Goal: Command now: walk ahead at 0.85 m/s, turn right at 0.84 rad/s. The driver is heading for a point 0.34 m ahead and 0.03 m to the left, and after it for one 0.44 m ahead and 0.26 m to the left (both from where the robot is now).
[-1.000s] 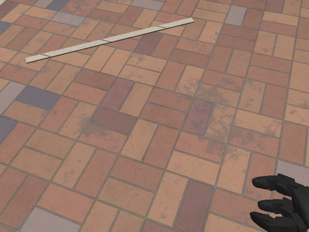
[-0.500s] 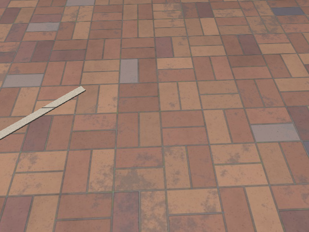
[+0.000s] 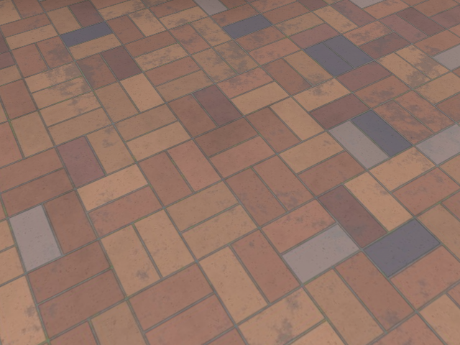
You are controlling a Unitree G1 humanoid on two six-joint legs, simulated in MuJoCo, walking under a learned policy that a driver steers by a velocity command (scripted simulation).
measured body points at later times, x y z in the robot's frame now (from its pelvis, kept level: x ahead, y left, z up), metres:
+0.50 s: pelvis +0.27 +0.01 +0.01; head +0.32 -0.01 +0.46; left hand +0.41 +0.25 -0.10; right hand +0.34 -0.26 -0.13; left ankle +0.25 +0.14 -0.64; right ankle +0.35 -0.08 -0.72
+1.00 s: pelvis +0.30 +0.06 +0.01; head +0.33 +0.09 +0.46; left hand +0.31 +0.36 -0.10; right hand +0.55 -0.15 -0.08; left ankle +0.31 +0.14 -0.72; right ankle +0.40 -0.07 -0.67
